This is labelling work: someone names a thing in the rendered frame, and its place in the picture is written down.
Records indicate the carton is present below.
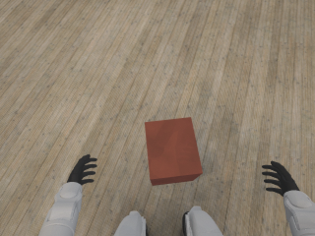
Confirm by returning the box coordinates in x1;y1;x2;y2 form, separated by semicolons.
145;117;203;186

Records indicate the robot right hand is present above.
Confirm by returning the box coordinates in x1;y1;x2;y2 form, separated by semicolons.
262;161;300;196

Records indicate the right robot forearm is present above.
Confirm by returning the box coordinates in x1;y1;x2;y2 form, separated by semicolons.
283;190;315;236

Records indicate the robot left shin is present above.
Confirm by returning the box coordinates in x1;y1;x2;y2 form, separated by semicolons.
129;210;140;215

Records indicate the robot left thigh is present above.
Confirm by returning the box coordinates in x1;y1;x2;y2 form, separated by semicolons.
113;214;147;236

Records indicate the left robot forearm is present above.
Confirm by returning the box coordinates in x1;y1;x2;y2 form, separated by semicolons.
38;182;83;236

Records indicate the robot left hand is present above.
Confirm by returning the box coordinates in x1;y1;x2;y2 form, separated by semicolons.
67;154;97;185

